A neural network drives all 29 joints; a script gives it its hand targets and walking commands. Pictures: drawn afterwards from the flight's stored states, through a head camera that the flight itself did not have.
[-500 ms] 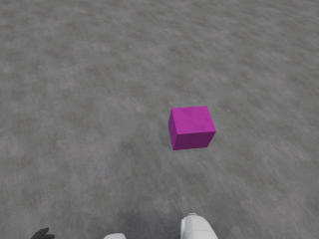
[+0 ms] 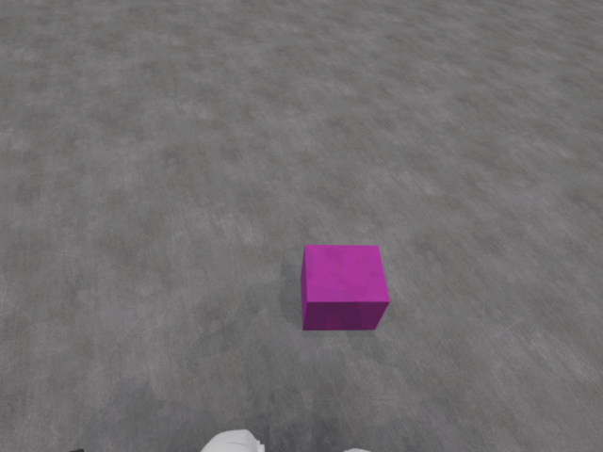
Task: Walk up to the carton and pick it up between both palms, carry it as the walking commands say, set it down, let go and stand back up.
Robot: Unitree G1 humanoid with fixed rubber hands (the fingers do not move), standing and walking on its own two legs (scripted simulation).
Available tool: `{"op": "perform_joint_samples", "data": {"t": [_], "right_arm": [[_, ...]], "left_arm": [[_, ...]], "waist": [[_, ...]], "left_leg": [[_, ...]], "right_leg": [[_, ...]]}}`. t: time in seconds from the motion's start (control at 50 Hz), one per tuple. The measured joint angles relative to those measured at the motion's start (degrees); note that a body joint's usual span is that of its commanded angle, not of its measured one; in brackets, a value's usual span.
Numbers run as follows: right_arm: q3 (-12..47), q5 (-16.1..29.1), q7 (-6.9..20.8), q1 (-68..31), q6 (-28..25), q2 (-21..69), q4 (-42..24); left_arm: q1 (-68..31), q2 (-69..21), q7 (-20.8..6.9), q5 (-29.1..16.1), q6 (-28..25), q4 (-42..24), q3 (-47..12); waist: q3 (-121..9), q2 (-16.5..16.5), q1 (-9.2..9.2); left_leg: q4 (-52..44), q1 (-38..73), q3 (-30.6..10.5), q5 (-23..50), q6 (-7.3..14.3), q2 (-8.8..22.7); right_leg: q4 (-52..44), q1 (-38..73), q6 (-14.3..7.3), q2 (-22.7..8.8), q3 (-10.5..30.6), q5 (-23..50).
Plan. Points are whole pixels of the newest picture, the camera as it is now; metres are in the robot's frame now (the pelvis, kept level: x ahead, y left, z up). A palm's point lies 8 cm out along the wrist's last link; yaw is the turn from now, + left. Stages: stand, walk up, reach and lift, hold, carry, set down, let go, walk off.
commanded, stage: walk up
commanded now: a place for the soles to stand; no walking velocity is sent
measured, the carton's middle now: (340, 288) +0.70 -0.12 -0.64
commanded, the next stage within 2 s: none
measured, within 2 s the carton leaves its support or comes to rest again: neither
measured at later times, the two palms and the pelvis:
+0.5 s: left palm (181, 408) +0.17 +0.19 -0.10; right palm out of the picture +0.18 -0.47 -0.12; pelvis +0.11 -0.14 -0.01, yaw +2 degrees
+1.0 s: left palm (121, 433) +0.14 +0.25 -0.09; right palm (586, 400) +0.23 -0.41 -0.10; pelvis +0.11 -0.10 -0.01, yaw +4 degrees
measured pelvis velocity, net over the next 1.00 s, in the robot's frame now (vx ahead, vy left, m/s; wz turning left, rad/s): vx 0.11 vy -0.10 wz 0.07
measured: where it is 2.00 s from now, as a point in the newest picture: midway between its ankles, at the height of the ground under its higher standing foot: outside the picture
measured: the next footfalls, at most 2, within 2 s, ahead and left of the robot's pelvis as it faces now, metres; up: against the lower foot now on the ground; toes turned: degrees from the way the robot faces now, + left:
right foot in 0.28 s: +0.20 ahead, -0.27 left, +0.00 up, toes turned -5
left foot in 0.54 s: +0.17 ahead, +0.02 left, +0.00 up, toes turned +5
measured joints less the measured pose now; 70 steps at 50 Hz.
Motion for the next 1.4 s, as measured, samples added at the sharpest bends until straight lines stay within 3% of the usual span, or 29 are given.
{"op": "perform_joint_samples", "data": {"t": [0.06,0.1,0.22,0.28,0.32,0.4,0.5,0.56,0.64,0.72,0.84,0.9,0.98,1.08,1.14,1.2,1.24,1.28,1.32,1.4], "right_arm": [[-0.41,-0.24,-1.33,-0.15,-0.6,-1.1,-0.9],[-0.4,-0.02,-1.82,-0.42,-0.87,-1.21,-0.87],[0.19,-0.7,-0.06,-0.66,-0.72,-2.36,-1.69],[0.38,-0.97,0.96,-1.03,0.88,-2.96,-2.28],[0.48,-0.79,1.1,-1.58,2.33,-2.95,-1.84],[0.66,-0.2,0.99,-3.75,4.29,-2.06,-0.06],[0.32,-0.45,1.6,-6.28,4.71,-0.72,-0.37],[-0.29,-1.33,2.34,-7.69,5.85,-0.28,-1.17],[-0.94,-1.71,3.53,-9.5,7.01,-0.66,-2.8],[-1.3,-1.42,4.08,-11.24,8.09,-1.28,-3.5],[-2.0,-1.93,5.0,-12.43,8.11,-1.2,-4.56],[-2.04,-2.19,5.02,-12.06,7.6,-1.05,-4.77],[-1.46,-2.09,4.08,-11.19,7.78,0.19,-4.64],[-0.61,-1.84,3.73,-9.65,7.48,0.61,-4.11],[-0.2,-1.11,3.6,-8.81,7.65,0.96,-2.45],[0.38,-0.83,3.48,-8.0,7.81,2.3,-0.39],[0.5,-0.65,3.51,-8.15,7.53,2.46,0.36],[0.22,-0.68,3.37,-8.77,6.76,2.22,1.3],[0.24,-0.58,3.23,-9.84,6.26,1.9,2.41],[1.07,0.2,2.93,-11.91,5.37,2.0,4.72]], "left_arm": [[0.38,-0.91,0.37,0.07,0.91,1.33,0.03],[-0.12,-0.99,0.33,-0.04,0.8,1.57,0.23],[-1.38,-0.62,-0.36,-1.25,-0.56,2.43,0.95],[-1.11,0.22,0.64,-1.46,-2.25,3.77,1.03],[-1.9,0.15,2.0,-1.24,-3.07,4.74,1.2],[-3.58,-1.9,3.76,-1.79,-4.3,4.54,-0.31],[-4.95,-2.79,5.08,-2.11,-4.47,4.39,-2.24],[-5.11,-2.1,6.33,-2.27,-4.6,4.55,-2.65],[-5.11,-1.52,7.8,-2.59,-4.88,5.12,-2.95],[-4.67,-0.52,8.47,-2.47,-5.1,5.23,-2.98],[-4.11,1.89,9.04,-1.65,-5.09,6.31,-2.18],[-3.95,1.38,9.68,-2.26,-3.79,8.01,-2.12],[-3.44,0.31,9.66,-2.69,-3.69,9.35,-2.31],[-1.57,-1.53,8.35,-2.0,-4.36,10.03,-2.39],[-1.14,-2.39,7.97,-1.19,-5.02,10.28,-2.25],[-1.7,-2.46,7.72,-1.11,-5.75,9.94,-2.49],[-2.61,-2.58,7.76,-1.22,-6.05,9.95,-2.73],[-4.11,-2.98,7.58,-1.31,-5.97,10.19,-3.12],[-5.68,-3.71,7.1,-1.49,-5.5,10.47,-3.59],[-8.52,-4.33,6.05,-1.84,-4.72,11.62,-4.19]], "waist": [[-0.23,-0.3,-1.26],[0.06,-0.8,-1.78],[0.42,0.04,-3.32],[-0.15,1.44,-4.61],[0.28,2.96,-4.77],[1.61,4.74,-3.83],[2.93,5.96,-2.86],[3.4,5.88,-2.89],[3.95,6.28,-3.3],[3.42,7.07,-3.24],[2.71,5.75,-2.4],[1.75,6.24,-2.87],[1.78,5.8,-3.85],[2.22,6.88,-4.24],[2.49,7.88,-3.78],[2.16,6.77,-3.45],[2.34,6.03,-3.28],[2.88,5.86,-3.89],[3.12,5.72,-3.63],[2.61,5.93,-3.55]], "left_leg": [[1.04,1.28,-0.29,-0.68,-0.81,0.55],[-0.02,2.97,-0.64,-1.71,-1.81,1.21],[0.41,6.1,-1.82,-4.65,-3.75,6.09],[5.08,5.12,-3.84,-8.71,-3.37,9.16],[10.72,3.15,-6.99,-12.84,-2.18,10.17],[19.99,-1.91,-8.24,-16.2,-1.96,6.09],[13.28,-3.04,-4.63,-11.59,-1.74,2.49],[10.74,-2.36,-4.19,-7.37,-1.95,1.25],[11.95,-2.99,-4.62,-8.59,-2.41,0.46],[12.73,-3.78,-5.01,-8.54,-1.7,-0.09],[14.04,-4.23,-3.97,-9.37,-0.07,-1.61],[12.88,-3.94,-3.64,-8.74,0.8,-1.63],[7.11,-1.34,-2.74,-5.84,1.27,-2.15],[3.98,0.74,-1.23,-4.73,1.35,-0.99],[5.22,1.4,-0.89,-5.97,0.68,0.66],[6.21,1.61,-3.29,-8.61,-1.17,-0.04],[5.24,2.31,-5.23,-9.49,-1.11,-0.02],[2.49,3.24,-4.86,-3.02,-1.82,0.44],[1.34,3.93,-4.22,-2.9,-2.24,0.01],[-0.92,5.2,-4.17,-3.11,-2.02,0.49]], "right_leg": [[13.94,-5.42,3.41,0.71,6.24,-0.94],[18.3,-8.55,4.25,-0.53,9.37,-0.02],[7.43,-10.63,4.17,-5.73,11.71,1.58],[-1.72,-6.97,4.29,-4.98,9.82,5.94],[1.29,-7.46,6.14,-3.36,8.27,7.44],[4.47,-7.12,5.69,-3.32,6.32,2.83],[4.79,-6.47,4.84,-4.15,4.7,1.43],[6.73,-6.99,4.98,-4.89,4.41,-0.14],[7.42,-7.05,5.52,-5.86,4.03,-0.83],[7.3,-6.99,5.68,-6.5,3.51,-0.77],[9.24,-7.72,5.72,-8.36,4.33,-1.43],[13.67,-9.48,3.58,-5.06,8.07,-7.58],[16.64,-10.63,2.81,-1.92,10.16,-6.77],[6.08,-5.98,2.99,-0.26,7.32,-4.18],[-2.39,-1.42,2.72,1.41,6.7,3.9],[-2.17,-0.96,2.88,0.97,6.74,3.49],[-1.58,-1.08,3.02,0.27,7.18,2.62],[-1.36,-0.84,3.72,-0.59,6.96,2.38],[-2.3,-0.55,4.75,-1.01,7.66,3.19],[-6.4,1.39,4.64,-0.3,7.72,5.18]]}}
